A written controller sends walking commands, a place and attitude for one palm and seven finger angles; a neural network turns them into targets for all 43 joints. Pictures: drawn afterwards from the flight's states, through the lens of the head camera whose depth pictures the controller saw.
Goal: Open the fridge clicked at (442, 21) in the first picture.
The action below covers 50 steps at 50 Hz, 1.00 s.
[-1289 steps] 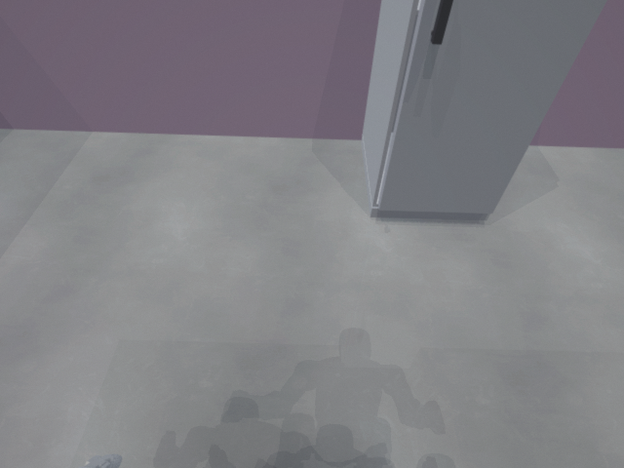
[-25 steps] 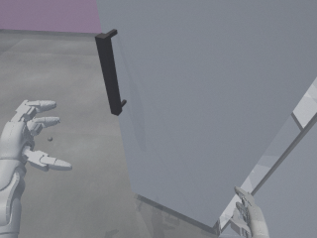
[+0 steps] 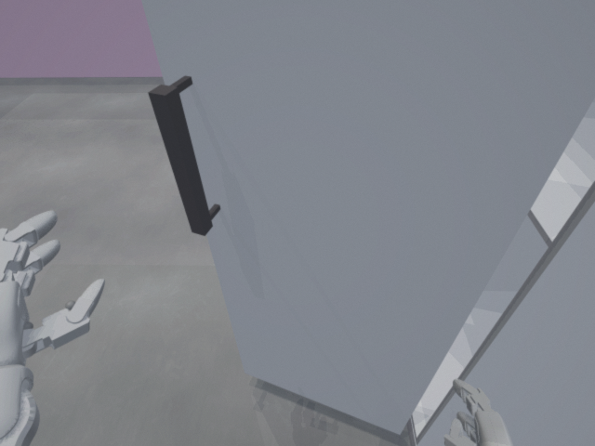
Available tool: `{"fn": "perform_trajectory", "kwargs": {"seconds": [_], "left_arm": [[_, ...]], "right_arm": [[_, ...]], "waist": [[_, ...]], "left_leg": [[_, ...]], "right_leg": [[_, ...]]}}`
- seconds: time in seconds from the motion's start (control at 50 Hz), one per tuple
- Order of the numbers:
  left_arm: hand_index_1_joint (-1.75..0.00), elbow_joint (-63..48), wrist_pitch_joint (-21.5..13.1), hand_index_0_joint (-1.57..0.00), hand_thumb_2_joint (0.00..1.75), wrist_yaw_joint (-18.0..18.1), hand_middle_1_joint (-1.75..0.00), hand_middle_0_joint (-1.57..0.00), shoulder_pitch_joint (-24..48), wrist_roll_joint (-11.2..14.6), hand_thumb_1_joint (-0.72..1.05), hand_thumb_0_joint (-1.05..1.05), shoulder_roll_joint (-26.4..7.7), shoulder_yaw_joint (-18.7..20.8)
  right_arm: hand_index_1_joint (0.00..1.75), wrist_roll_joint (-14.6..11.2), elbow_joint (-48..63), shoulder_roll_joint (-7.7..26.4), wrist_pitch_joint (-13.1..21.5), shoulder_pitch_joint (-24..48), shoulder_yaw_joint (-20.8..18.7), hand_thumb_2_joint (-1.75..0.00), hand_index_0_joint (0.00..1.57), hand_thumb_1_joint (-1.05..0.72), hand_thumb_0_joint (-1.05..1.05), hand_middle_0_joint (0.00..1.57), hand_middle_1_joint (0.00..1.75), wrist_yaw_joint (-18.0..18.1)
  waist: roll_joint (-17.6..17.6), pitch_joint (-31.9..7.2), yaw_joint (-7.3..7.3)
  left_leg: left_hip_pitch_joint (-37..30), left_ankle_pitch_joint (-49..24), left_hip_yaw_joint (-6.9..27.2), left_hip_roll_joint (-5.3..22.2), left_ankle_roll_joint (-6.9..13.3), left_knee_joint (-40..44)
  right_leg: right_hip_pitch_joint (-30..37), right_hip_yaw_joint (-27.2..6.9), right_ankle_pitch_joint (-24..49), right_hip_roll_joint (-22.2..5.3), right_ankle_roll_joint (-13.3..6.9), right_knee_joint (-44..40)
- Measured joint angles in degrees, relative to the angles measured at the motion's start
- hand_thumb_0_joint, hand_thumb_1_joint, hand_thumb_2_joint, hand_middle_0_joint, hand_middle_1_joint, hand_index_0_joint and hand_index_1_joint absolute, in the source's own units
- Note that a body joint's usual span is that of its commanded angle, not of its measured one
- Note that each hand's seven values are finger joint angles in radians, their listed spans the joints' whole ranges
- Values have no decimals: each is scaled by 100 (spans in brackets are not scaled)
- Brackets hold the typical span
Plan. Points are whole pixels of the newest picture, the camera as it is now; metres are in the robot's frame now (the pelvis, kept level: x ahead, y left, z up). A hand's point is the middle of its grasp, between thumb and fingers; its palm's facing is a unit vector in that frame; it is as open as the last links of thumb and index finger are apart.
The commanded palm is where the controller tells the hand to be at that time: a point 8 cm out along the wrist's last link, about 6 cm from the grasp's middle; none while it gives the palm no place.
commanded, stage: draw the hand back to the body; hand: left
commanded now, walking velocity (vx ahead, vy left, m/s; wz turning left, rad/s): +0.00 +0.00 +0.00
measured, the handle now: (194, 162) +0.45 +0.22 +0.17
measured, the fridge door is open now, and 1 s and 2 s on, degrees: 70 70 70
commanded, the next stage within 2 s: step back with the hand held close in 0.48 s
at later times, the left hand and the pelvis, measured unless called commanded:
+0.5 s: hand (63, 327) +0.18 +0.27 +0.15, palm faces +0.51 -0.79 -0.35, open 7.5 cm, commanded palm +0.13 +0.30 +0.17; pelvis -0.01 -0.01 +0.00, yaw +1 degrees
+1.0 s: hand (27, 348) +0.15 +0.29 +0.15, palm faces +0.43 -0.76 -0.48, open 7.4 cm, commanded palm +0.10 +0.33 +0.17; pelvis -0.05 +0.03 -0.01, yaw -1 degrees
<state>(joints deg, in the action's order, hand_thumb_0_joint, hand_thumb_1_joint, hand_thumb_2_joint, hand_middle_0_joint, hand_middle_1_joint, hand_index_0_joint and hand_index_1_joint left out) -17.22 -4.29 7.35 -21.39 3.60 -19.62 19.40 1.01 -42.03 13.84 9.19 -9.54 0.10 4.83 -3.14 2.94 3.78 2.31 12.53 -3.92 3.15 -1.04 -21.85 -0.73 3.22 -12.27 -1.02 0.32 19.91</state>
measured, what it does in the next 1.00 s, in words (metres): shifts its weight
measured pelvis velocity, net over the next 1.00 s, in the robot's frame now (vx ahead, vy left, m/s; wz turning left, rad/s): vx -0.05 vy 0.03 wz -0.02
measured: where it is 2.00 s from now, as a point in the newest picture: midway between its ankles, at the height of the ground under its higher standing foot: outside the picture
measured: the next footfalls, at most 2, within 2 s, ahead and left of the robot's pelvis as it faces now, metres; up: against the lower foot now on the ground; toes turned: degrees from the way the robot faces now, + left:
left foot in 1.90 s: -0.09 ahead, +0.17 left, +0.00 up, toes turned +11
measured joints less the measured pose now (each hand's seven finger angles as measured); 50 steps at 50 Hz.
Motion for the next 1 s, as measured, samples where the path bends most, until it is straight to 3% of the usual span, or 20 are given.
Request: {"fn": "perform_trajectory", "kwargs": {"seconds": [0.26,0.62,0.72,0.84,1.0], "left_arm": [[-35,-257,-57,-21,86,-3,-35,-22,-326,4,80,1,84,-25],[-30,-219,-51,-21,90,-24,-30,-21,-265,20,89,1,71,-16],[-30,-412,-249,-21,90,3,-30,-21,-345,-112,89,1,24,136],[-30,-711,-258,-21,90,17,-30,-21,-761,-169,89,1,-138,35],[-30,-774,-424,-21,90,161,-30,-22,-819,-216,88,1,-363,299]], "right_arm": [[30,9,54,-26,-10,48,-21,-90,20,-91,2,20,30,65],[30,27,6,-106,5,-3,33,-90,20,-91,2,20,30,47],[30,-28,293,-50,-255,37,117,-90,20,-91,2,20,30,-34],[30,-57,670,-35,-541,-8,41,-90,20,-91,2,20,30,32],[30,-99,853,-93,-642,-190,36,-90,20,-91,2,20,30,87]], "waist": [[-56,27,116],[10,71,77],[24,-128,-96],[94,-241,-271],[183,-192,-262]], "left_leg": [[-1,15,93,64,-55,-84],[-31,-49,59,37,-22,-58],[623,23,74,58,26,-429],[1146,69,-95,-47,154,-728],[1532,27,-202,-173,298,-1008]], "right_leg": [[49,85,-34,64,-59,48],[71,49,52,38,-32,14],[-503,52,79,41,8,212],[-1152,-130,25,-92,128,655],[-1645,-254,3,-235,220,1120]]}}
